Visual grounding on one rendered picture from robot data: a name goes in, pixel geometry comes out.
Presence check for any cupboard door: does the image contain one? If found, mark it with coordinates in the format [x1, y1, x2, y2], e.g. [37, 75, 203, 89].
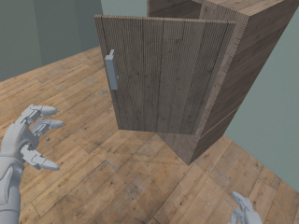
[93, 14, 236, 135]

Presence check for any robot right hand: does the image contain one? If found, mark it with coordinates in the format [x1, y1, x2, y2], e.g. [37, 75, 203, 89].
[228, 191, 263, 224]

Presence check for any handle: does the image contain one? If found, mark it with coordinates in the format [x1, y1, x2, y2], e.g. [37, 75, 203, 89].
[105, 49, 119, 90]

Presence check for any robot left forearm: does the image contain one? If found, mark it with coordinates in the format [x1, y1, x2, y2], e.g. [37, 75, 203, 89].
[0, 156, 25, 224]

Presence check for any robot left hand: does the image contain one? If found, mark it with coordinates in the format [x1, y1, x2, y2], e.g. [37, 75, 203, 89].
[0, 104, 64, 171]

